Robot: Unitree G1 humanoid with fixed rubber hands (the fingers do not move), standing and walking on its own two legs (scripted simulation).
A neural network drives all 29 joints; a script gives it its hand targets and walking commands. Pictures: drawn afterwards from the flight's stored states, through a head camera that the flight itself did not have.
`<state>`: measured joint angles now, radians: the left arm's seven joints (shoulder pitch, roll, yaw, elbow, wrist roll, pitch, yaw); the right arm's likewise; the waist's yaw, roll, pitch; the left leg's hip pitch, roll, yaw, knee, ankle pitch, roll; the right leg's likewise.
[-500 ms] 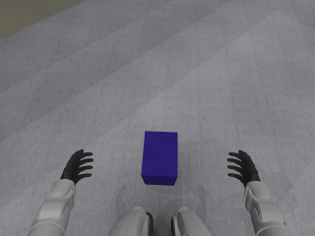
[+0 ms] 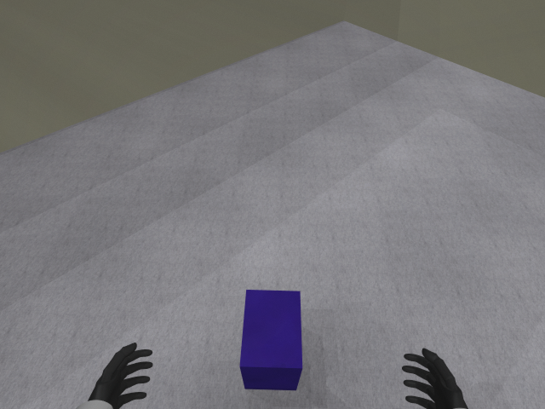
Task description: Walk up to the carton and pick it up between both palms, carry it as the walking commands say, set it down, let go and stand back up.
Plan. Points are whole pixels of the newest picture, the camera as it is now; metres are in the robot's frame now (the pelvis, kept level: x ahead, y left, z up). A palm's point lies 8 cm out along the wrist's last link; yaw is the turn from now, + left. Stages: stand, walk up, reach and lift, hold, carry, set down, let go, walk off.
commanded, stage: let go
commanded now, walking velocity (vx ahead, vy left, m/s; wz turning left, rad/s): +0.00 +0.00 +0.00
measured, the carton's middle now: (271, 341) +0.43 +0.02 -0.63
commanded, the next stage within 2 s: stand in 0.14 s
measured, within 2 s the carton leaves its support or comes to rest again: neither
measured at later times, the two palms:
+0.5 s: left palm (98, 397) +0.16 +0.26 -0.07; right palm (456, 406) +0.16 -0.26 -0.07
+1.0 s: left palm out of the picture +0.13 +0.26 -0.09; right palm out of the picture +0.13 -0.27 -0.09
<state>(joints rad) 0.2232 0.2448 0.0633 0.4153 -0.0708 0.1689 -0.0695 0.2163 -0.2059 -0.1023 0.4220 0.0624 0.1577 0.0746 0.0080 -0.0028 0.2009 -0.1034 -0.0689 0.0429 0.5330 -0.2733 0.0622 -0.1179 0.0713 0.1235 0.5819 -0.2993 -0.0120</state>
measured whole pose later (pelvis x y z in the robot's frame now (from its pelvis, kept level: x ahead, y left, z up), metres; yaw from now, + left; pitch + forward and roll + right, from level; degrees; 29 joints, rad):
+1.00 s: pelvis +0.02 +0.00 +0.00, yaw +0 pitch -3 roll +1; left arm 0.24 0.24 0.06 0.80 0.00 -0.01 0.00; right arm 0.22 -0.25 -0.10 0.87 0.02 -0.03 0.01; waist 0.01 -0.01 -0.09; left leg -0.18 -0.07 0.04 0.51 -0.28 0.07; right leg -0.20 0.07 0.12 0.56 -0.30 -0.02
